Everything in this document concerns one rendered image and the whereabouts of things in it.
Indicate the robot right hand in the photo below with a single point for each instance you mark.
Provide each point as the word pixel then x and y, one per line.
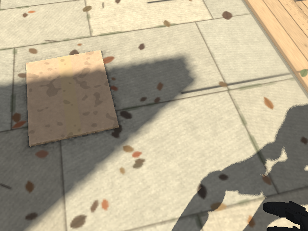
pixel 289 210

